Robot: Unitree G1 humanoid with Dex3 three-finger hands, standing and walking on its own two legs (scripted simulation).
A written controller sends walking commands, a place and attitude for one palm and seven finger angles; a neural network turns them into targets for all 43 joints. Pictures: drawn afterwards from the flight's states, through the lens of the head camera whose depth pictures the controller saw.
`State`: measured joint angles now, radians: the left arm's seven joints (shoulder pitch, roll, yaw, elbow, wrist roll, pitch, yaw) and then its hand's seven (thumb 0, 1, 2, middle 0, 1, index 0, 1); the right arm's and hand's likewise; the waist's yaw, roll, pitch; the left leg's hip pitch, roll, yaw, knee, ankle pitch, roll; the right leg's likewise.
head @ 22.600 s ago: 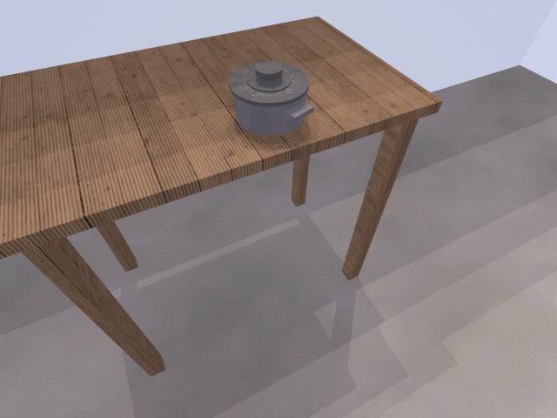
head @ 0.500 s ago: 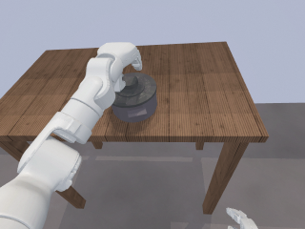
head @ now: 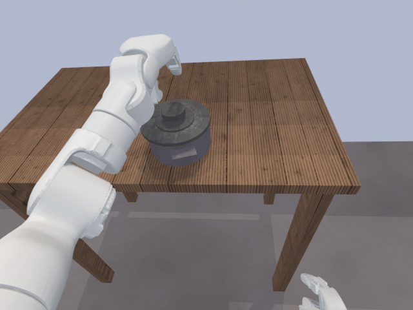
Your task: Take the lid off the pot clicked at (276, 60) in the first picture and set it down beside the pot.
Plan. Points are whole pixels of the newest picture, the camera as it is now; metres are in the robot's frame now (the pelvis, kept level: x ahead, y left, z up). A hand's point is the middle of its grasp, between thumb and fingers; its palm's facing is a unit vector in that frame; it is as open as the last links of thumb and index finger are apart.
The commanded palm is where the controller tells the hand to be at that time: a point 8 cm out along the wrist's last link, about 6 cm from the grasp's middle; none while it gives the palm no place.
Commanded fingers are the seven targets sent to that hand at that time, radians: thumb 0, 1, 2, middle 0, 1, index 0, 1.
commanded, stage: move the open hand above the knob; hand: left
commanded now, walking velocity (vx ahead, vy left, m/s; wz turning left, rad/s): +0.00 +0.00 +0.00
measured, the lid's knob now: (173, 111) +0.48 +0.08 +0.15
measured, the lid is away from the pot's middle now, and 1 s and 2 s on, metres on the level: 0.00 0.00 0.00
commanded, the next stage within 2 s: lower the open fingers around the knob in 1.18 s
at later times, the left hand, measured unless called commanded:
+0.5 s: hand (166, 92) +0.45 +0.08 +0.22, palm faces -0.15 +0.01 -0.99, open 9.7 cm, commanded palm +0.43 +0.09 +0.29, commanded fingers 0.00 -0.35 1.68 -0.89 -0.08 -0.89 -0.08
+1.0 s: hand (161, 95) +0.45 +0.09 +0.22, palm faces -0.16 +0.00 -0.99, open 9.8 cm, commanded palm +0.43 +0.09 +0.29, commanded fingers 0.00 -0.35 1.68 -0.89 -0.08 -0.89 -0.08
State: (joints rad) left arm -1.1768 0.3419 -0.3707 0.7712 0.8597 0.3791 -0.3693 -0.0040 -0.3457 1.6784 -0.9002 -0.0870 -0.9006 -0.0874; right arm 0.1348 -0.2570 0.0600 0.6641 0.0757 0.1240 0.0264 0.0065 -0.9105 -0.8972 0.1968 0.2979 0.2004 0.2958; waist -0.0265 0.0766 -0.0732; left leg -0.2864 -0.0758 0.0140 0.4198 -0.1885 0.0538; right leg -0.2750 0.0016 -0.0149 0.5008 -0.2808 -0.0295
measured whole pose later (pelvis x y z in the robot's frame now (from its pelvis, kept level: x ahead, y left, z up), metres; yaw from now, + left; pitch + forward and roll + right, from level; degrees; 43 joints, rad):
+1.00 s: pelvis +0.00 +0.01 +0.00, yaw +0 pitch +3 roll +1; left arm -1.12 0.32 -0.43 0.67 0.86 0.39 -0.41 0.00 -0.34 1.68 -0.90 -0.09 -0.90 -0.09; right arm 0.15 -0.26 0.05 0.66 0.07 0.14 0.04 0.01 -0.91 -0.90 0.20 0.30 0.20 0.30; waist -0.03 0.08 -0.06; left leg -0.29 -0.09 0.01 0.42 -0.19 0.07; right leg -0.27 -0.01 -0.02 0.49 -0.28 -0.02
